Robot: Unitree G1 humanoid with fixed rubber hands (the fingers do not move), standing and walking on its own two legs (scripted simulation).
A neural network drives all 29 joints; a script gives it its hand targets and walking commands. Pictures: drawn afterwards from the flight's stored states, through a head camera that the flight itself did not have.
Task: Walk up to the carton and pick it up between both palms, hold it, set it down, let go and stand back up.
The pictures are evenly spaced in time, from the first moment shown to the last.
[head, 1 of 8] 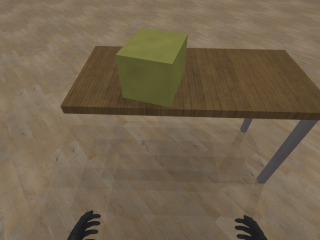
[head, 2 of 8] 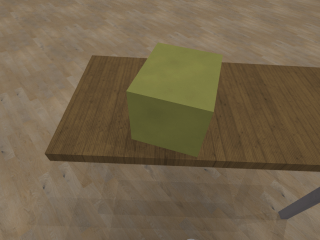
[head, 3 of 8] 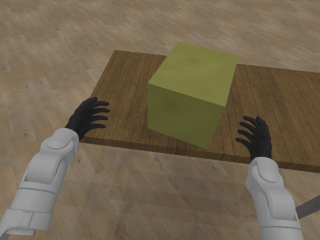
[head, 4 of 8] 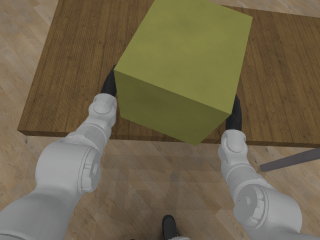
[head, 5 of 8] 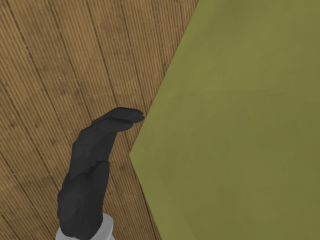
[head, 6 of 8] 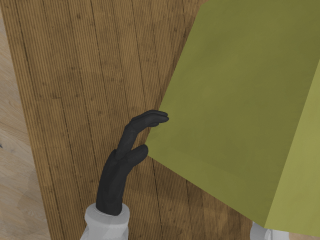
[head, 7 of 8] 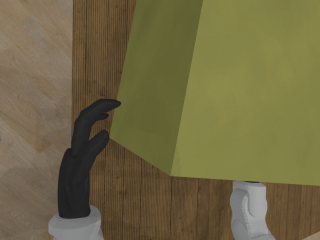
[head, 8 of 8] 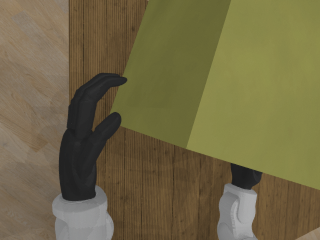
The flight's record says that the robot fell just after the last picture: yes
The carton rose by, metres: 0.04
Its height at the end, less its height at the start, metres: +0.00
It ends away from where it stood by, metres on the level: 0.35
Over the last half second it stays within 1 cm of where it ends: yes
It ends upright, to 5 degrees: yes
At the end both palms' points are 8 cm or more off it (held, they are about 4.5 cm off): no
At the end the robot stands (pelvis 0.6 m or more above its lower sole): yes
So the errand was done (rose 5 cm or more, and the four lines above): no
